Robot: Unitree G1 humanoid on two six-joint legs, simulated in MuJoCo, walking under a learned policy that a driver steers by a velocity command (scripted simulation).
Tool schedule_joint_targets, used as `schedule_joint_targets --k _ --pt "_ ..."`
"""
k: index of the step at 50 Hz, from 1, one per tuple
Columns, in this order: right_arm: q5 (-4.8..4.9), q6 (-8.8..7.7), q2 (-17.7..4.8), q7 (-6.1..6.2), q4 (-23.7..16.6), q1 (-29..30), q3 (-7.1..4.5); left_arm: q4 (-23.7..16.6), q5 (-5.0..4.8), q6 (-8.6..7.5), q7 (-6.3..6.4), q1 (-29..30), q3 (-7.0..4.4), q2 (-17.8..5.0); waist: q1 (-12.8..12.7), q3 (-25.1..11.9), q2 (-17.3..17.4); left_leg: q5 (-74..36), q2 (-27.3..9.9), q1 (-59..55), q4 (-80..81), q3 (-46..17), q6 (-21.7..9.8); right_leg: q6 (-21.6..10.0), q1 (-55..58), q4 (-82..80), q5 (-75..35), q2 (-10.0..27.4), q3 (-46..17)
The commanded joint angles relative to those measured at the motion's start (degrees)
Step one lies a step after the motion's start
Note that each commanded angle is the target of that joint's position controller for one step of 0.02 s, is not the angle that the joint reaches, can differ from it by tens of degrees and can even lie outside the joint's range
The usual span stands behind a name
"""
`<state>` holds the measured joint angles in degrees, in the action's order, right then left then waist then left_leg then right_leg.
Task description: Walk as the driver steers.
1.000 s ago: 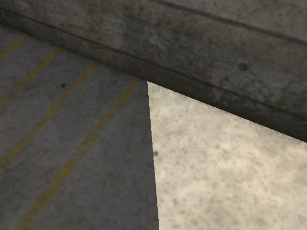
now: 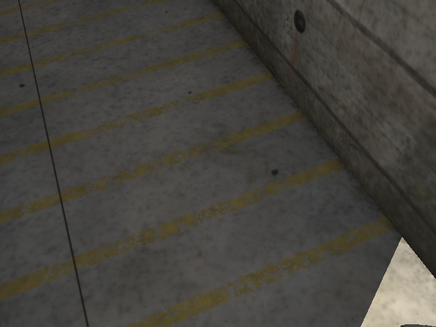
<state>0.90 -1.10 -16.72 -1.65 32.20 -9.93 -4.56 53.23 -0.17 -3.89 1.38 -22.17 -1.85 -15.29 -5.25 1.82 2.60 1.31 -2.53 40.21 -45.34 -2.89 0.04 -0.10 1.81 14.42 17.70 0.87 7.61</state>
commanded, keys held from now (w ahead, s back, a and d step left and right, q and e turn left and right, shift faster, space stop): q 0.34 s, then no key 0.16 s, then w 0.50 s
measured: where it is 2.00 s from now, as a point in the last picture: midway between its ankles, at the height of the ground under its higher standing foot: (189, 216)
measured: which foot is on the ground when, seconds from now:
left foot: up 0.00-0.12, down 0.14-0.60, up 0.62-0.96, down 0.98-1.00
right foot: down 0.00-0.14, up 0.16-0.56, down 0.58-1.00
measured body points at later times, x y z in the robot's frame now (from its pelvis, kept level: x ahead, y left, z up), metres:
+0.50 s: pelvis +0.17 +0.02 -0.01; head +0.20 +0.04 +0.44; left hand +0.25 +0.32 -0.12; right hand +0.39 -0.22 -0.09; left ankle +0.21 +0.11 -0.74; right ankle +0.28 -0.13 -0.71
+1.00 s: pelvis +0.32 +0.07 -0.01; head +0.34 +0.09 +0.44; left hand +0.22 +0.35 -0.13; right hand +0.60 -0.09 -0.08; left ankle +0.34 +0.19 -0.74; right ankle +0.26 -0.11 -0.74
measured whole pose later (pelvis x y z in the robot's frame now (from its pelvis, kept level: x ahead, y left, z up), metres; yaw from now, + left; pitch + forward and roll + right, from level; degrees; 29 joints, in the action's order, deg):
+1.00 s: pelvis +0.32 +0.07 -0.01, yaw +17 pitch +3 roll +0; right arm 1.2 -4.0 -15.6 -1.6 38.3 -5.7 -2.6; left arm 46.4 -1.1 -2.2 0.1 -25.2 -3.3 -17.8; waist -5.0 -0.4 -0.9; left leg 9.1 0.4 21.3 -28.2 1.4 -1.7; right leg 1.7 -5.5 27.1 23.1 3.6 -1.9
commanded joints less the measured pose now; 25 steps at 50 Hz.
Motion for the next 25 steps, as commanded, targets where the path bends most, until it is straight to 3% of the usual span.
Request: schedule_joint_targets --k 1,4,5,6,7,8,9,10,11,12,13,15,17,21,25 --pt "-0.07 -1.02 0.14 -1.69 -7.46 8.27 0.41 -2.92 -0.45 0.40 0.96 2.54 -2.16 -11.83 0.59 2.83 -7.85 -3.28 1.83 -5.31 7.96 6.42 -0.16 -6.04 -3.56 -0.81 -40.97 12.16 -0.98" --pt "-0.22 -0.85 -3.55 -2.50 -6.61 3.17 -1.12 -3.61 -1.54 1.65 1.86 3.59 -3.17 -14.47 4.60 -0.94 -10.34 3.17 5.00 -12.71 11.43 8.30 -2.65 -4.42 0.47 9.44 -58.09 13.30 0.68" --pt "-0.17 -0.86 -5.70 -2.43 -5.13 -2.53 -2.15 -4.13 -1.60 2.07 2.07 4.21 -3.51 -14.98 7.82 -4.00 -9.96 3.54 6.48 -19.71 13.32 8.39 -4.23 -3.91 -0.51 17.24 -60.96 13.19 0.93" --pt "-0.08 -0.77 -8.57 -1.59 -2.76 -10.28 -3.57 -5.51 -1.31 2.07 1.83 5.67 -3.41 -14.27 12.35 -7.90 -8.00 -1.03 6.69 -31.56 18.69 6.03 -6.88 -2.27 -6.28 29.32 -54.91 10.81 1.71" --pt "0.13 0.13 -12.28 0.33 -1.72 -13.38 -4.13 -7.05 1.36 1.37 0.91 2.51 -1.94 -9.43 11.14 -13.62 3.37 -22.03 -2.63 -49.29 16.05 -5.87 -10.74 0.29 -21.85 47.11 -14.34 5.65 0.95" --pt "-1.75 -0.35 -16.58 0.91 -4.63 -9.49 -3.67 -9.86 2.41 0.23 -0.86 -2.94 0.16 -5.02 5.36 -24.64 13.96 -36.42 -21.26 -64.50 17.53 -37.24 -26.04 2.66 -40.28 68.66 24.10 -4.91 -6.29" --pt "-1.76 -0.35 -12.37 0.73 -5.04 -9.92 -3.22 -8.98 1.21 -0.39 -1.89 0.72 -1.41 -12.01 10.48 -30.81 3.51 -27.08 -19.56 -60.97 20.62 -34.29 -25.82 1.97 -40.32 71.52 18.42 -1.30 -15.63" --pt "-1.29 -0.43 -10.99 0.51 -4.86 -5.90 -2.53 -11.31 -0.26 -0.40 -1.98 5.81 -1.51 -12.15 8.89 -22.28 1.02 -20.78 -15.95 -53.06 22.19 -27.53 -22.51 1.50 -41.61 68.59 13.19 0.35 -14.64" --pt "-0.21 -0.35 -9.31 0.52 -4.11 -3.17 -2.16 -11.04 0.12 0.09 -1.39 6.79 -1.42 -10.97 6.42 -14.40 -4.19 -16.20 -11.99 -42.97 24.17 -21.51 -19.02 2.18 -41.18 62.94 9.42 2.56 -13.80" --pt "0.07 -0.14 -8.36 0.80 -4.22 -0.82 -1.82 -10.91 0.55 0.94 -0.63 6.99 -1.61 -11.18 4.88 -11.22 -3.90 -13.12 -9.83 -35.94 25.57 -19.05 -17.34 2.62 -38.78 58.61 7.03 3.76 -13.71" --pt "-0.44 0.14 -8.78 0.83 -4.29 0.71 -1.82 -10.92 0.57 1.79 -0.51 6.37 -1.80 -11.47 3.28 -8.94 -2.29 -11.97 -8.13 -29.32 27.22 -17.47 -16.85 2.97 -34.89 56.06 5.81 3.73 -13.32" --pt "-1.36 0.03 -9.38 1.10 -3.75 2.21 -2.03 -10.80 0.99 2.49 0.02 4.91 -1.70 -9.77 1.98 -8.30 0.71 -15.21 -6.01 -22.34 27.36 -14.77 -16.77 4.21 -30.72 51.57 4.49 2.54 -11.67" --pt "-1.22 0.14 -9.80 1.83 -2.78 1.64 -2.19 -11.66 1.33 2.74 0.64 6.54 -1.44 -8.58 2.47 -8.99 1.44 -15.96 -5.01 -21.11 26.68 -14.19 -16.57 5.29 -30.53 46.29 2.93 1.38 -11.50" --pt "-1.07 1.45 -8.97 2.93 -1.82 2.14 -1.68 -13.02 0.82 3.61 0.74 10.15 -1.26 -7.76 4.03 -9.93 3.46 -0.87 -3.72 -20.47 26.37 -14.59 -14.14 5.86 -28.87 38.24 -2.83 1.38 -11.81" --pt "-1.52 2.08 -8.09 2.70 -0.33 1.00 -1.04 -14.99 0.50 3.27 0.27 13.59 -1.25 -7.59 6.09 -7.94 5.76 6.96 -4.49 -20.90 24.99 -17.56 -13.34 4.74 -25.53 30.14 -1.67 1.07 -11.45"
Keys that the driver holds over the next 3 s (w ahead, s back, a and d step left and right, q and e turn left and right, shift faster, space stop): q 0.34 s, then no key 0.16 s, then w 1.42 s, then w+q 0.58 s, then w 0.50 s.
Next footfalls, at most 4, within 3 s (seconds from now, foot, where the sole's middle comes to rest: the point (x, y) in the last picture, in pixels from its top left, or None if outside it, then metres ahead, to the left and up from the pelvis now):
0.14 left None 0.25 0.11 -0.78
0.58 right None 0.29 -0.10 -0.78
0.98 left None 0.37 0.21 -0.78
1.46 right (230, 235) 0.77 0.10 -0.78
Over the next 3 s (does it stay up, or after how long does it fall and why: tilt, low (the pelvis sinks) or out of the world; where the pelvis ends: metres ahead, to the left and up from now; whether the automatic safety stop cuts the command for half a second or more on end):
stays up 1.31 0.53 -0.01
